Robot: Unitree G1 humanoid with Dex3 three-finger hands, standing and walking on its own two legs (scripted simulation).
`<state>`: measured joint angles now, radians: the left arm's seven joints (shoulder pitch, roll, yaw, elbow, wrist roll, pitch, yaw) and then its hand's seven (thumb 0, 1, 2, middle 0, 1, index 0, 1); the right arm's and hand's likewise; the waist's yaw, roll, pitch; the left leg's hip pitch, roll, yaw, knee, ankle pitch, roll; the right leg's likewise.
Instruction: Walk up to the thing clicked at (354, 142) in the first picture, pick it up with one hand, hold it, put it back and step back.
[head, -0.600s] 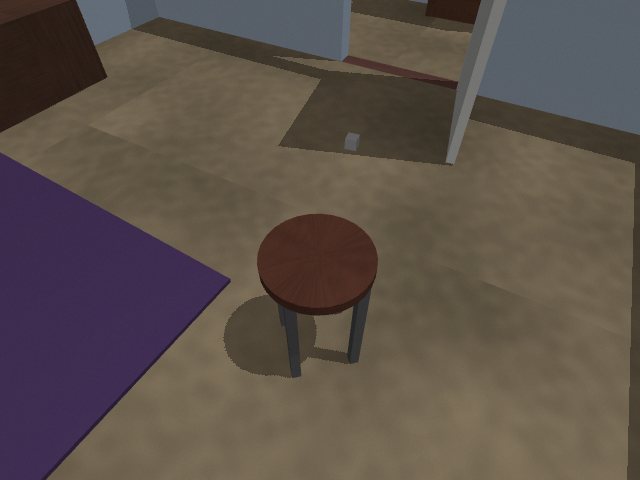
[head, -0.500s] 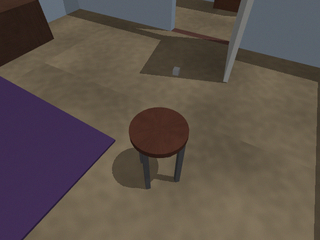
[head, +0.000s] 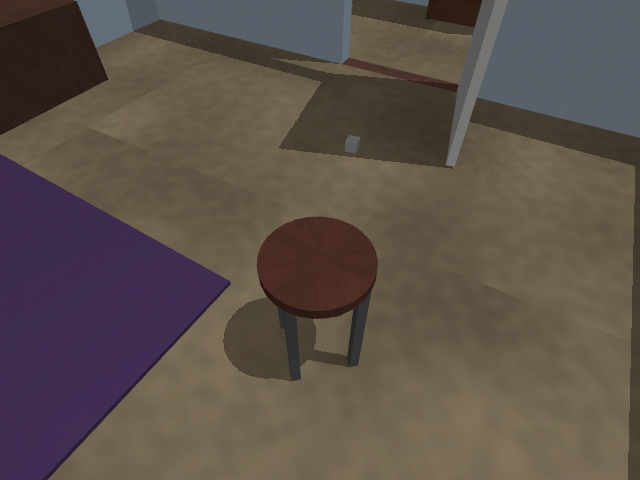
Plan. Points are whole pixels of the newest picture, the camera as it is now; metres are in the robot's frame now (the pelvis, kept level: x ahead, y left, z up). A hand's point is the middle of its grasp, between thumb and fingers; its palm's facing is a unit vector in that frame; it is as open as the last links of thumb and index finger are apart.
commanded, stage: stand
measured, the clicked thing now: (352, 144) +1.85 -0.20 -0.75
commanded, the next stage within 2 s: walk up in 0.52 s
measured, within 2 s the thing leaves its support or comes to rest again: neither
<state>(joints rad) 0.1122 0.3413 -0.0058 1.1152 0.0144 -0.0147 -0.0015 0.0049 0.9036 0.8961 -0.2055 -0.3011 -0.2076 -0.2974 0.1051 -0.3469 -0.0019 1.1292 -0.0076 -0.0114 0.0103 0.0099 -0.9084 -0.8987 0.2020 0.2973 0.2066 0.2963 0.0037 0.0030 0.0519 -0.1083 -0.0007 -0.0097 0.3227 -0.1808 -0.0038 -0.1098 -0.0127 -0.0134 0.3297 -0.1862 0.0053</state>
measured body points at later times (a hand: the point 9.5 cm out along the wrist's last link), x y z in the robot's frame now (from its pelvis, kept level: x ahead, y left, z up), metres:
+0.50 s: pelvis +0.00 +0.00 +0.00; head +0.01 +0.00 +0.45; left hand +0.07 +0.30 -0.13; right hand +0.08 -0.30 -0.13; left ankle +0.00 +0.12 -0.75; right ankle +0.00 -0.12 -0.75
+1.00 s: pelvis -0.01 -0.06 -0.01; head +0.03 -0.04 +0.44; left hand -0.04 +0.27 -0.12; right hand +0.21 -0.32 -0.12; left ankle -0.05 +0.09 -0.71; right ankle +0.00 -0.16 -0.75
